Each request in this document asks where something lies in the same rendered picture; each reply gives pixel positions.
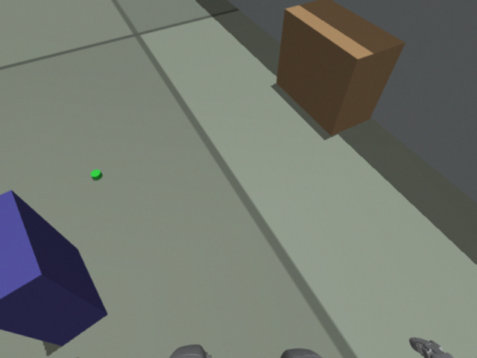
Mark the right robot hand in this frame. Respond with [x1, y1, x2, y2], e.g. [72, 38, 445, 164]
[409, 337, 454, 358]

